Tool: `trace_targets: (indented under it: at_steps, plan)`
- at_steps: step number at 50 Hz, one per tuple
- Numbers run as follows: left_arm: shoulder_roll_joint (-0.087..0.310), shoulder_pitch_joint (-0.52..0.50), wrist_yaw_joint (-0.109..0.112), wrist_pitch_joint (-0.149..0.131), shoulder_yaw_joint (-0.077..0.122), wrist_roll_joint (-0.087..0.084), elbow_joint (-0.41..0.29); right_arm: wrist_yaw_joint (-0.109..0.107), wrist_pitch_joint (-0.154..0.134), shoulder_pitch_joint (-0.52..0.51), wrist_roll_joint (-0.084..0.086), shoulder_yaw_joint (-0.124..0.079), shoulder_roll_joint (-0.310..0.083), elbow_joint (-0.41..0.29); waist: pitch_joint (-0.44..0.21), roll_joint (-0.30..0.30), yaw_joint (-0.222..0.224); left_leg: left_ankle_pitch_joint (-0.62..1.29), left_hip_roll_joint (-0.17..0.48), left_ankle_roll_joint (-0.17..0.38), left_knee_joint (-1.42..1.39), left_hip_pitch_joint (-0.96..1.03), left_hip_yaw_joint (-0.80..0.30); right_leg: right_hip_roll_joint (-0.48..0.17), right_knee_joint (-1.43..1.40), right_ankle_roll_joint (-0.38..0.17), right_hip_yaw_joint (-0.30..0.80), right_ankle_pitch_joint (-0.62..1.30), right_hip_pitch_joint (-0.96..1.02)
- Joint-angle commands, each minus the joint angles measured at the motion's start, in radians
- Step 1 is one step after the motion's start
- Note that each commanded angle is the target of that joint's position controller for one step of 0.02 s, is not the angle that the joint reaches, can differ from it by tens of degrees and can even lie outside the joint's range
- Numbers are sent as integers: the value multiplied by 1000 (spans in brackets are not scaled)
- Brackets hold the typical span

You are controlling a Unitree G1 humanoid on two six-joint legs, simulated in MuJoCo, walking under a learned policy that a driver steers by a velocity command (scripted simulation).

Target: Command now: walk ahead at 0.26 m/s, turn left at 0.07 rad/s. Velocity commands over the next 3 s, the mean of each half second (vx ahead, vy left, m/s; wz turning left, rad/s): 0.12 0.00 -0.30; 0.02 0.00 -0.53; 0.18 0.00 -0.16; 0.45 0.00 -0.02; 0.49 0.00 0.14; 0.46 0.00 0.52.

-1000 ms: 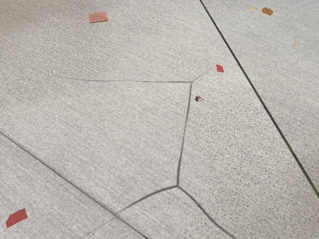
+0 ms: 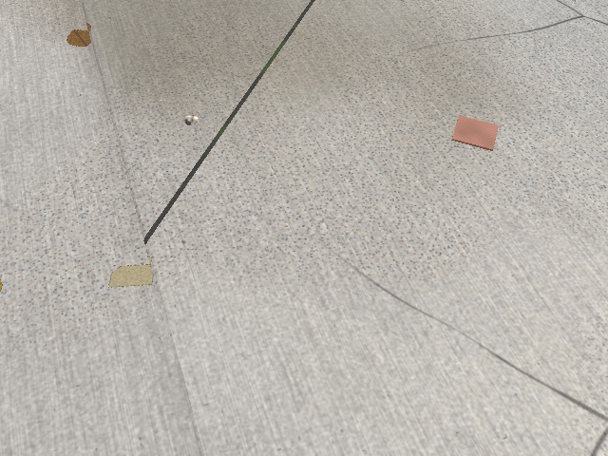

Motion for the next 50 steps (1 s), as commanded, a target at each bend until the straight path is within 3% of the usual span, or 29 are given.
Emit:
trace_targets:
  at_steps: [1,3,5,9,12,15,17,18,19,20,21,22,23,24,25,27,30,34,37,39,41,42,43,44,45,46,48,50]
  plan:
    - [68,104,-1,23,11,18,-17,-16,-31,91,7,-7,-71,-19,-180,65,-9,793,306,94,-198,249,-197,10,-34,-7,69,43,-71]
    - [57,124,-5,39,17,15,-1,-15,-44,83,4,-8,-95,-5,-163,84,10,811,298,97,-235,208,-125,47,-61,-5,74,98,-61]
    - [53,93,-5,46,23,20,-3,-16,-49,79,1,-4,-92,9,-126,103,10,778,284,87,-255,198,-66,60,-116,-6,68,161,-89]
    - [34,-46,-17,48,20,33,-53,-31,-35,92,7,-3,-89,23,-84,124,-25,672,272,81,-246,246,10,51,-310,-9,30,258,-131]
    - [28,-84,-29,48,18,37,-80,-37,-19,111,5,-14,-109,31,-86,127,-45,642,288,86,-200,281,30,60,-440,-21,-3,234,-85]
    - [49,-77,-32,47,29,37,-105,-41,0,107,7,-30,-136,33,-87,128,-42,638,316,75,-110,312,22,76,-529,-55,-22,144,-40]
    - [50,0,-29,36,36,40,-97,-44,15,85,16,-36,-142,30,-119,84,0,624,286,40,70,297,54,112,-673,-92,-40,177,74]
    - [86,75,-23,21,48,47,-83,-44,18,101,17,-37,-141,28,-167,2,37,489,217,-12,252,226,87,95,-768,-128,31,397,209]
    - [204,136,-11,8,74,46,-91,-40,25,112,-1,-22,-86,-18,-208,-177,31,-121,95,-66,536,-5,110,-158,-770,-208,367,888,370]
    - [266,149,-2,21,94,0,-90,-37,49,165,6,-12,-47,-40,-322,-294,4,-498,-34,-102,715,-160,-30,-277,-815,-404,605,1087,449]
    - [217,114,0,33,88,-18,-110,-38,60,152,-5,-11,-81,-19,-299,-141,11,-453,27,-120,777,-195,-101,-261,-843,-411,545,879,417]
    - [160,49,6,45,72,-10,-119,-36,60,82,1,-16,-100,-27,-185,-65,6,-374,47,-128,757,-226,-104,-200,-865,-378,463,715,315]
    - [121,-15,10,56,59,1,-127,-36,57,47,0,-19,-103,-32,-124,-24,-23,-314,69,-135,690,-227,-107,-133,-886,-322,409,602,247]
    - [110,-40,14,60,56,-1,-133,-35,63,46,-6,-21,-109,-38,-110,-41,-37,-278,79,-143,633,-207,-105,-89,-892,-288,368,584,214]
    - [109,-47,13,62,56,4,-135,-32,73,69,-11,-18,-102,-28,-132,-49,-43,-254,65,-150,614,-173,-91,-60,-889,-271,337,595,202]
    - [131,-26,7,57,64,10,-130,-31,86,85,-4,-13,-86,-26,-167,-41,-42,-248,50,-155,544,-149,-89,-43,-882,-256,334,579,211]
    - [155,-12,6,61,76,15,-132,-36,93,49,1,-7,-79,-43,-162,-66,-18,-231,46,-155,431,-152,-98,-33,-905,-252,381,364,199]
    - [160,-20,1,71,82,25,-146,-40,85,10,3,-7,-87,-67,-149,-83,2,-218,37,-139,348,-121,-113,-33,-911,-250,461,218,158]
    - [163,-33,-5,77,87,30,-152,-43,73,20,12,-5,-90,-75,-146,-95,2,-237,15,-122,263,-64,-114,-24,-898,-239,515,226,142]
    - [163,-54,-11,80,89,30,-156,-47,62,57,22,-6,-93,-72,-146,-109,-11,-245,-5,-101,160,5,-112,-11,-887,-220,549,257,130]
    - [156,-94,-11,81,89,12,-161,-57,48,140,22,-7,-90,-53,-142,-96,-64,-140,-12,-72,-79,160,-103,34,-850,-157,539,220,57]
    - [121,-89,-7,78,80,2,-170,-66,40,150,10,-19,-142,-54,-132,-7,-60,-173,104,-42,-221,232,-220,104,-771,-95,482,68,-24]
    - [73,-81,-3,72,70,-14,-198,-68,41,101,-8,-41,-252,-81,-117,239,-36,-233,369,66,-332,274,-519,267,-542,-35,256,-111,-196]
    - [145,-71,4,67,87,33,-180,-60,44,56,-19,-48,-248,-92,-81,226,-35,-52,469,153,-325,148,-571,258,-287,-15,150,-159,-194]
    - [170,-62,1,66,97,41,-159,-57,40,30,-15,-26,-171,-105,-85,129,-7,81,429,159,-292,102,-495,216,-158,-11,169,-118,-137]
    - [158,-36,-5,70,95,39,-139,-52,37,-7,-8,-13,-127,-107,-81,77,20,157,356,128,-264,83,-385,210,-88,-6,170,-61,-109]
    - [132,1,-22,84,87,33,-119,-51,30,-29,-5,-9,-118,-115,-104,133,23,285,271,96,-222,159,-257,217,-7,13,153,-6,-136]
    - [121,-33,-28,92,78,20,-123,-49,27,26,-3,-13,-122,-103,-118,145,-14,373,260,103,-195,236,-219,217,-34,33,144,-8,-158]
Next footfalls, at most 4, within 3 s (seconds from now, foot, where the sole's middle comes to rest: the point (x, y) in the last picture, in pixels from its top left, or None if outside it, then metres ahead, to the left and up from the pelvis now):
0.36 right None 0.22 -0.13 -0.77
0.84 left None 0.24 0.05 -0.77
1.24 right None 0.09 -0.10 -0.77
1.62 left None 0.40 -0.04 -0.77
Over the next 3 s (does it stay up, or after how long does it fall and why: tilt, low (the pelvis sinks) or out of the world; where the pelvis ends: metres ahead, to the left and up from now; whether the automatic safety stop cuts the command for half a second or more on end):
stays up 0.88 -0.41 0.01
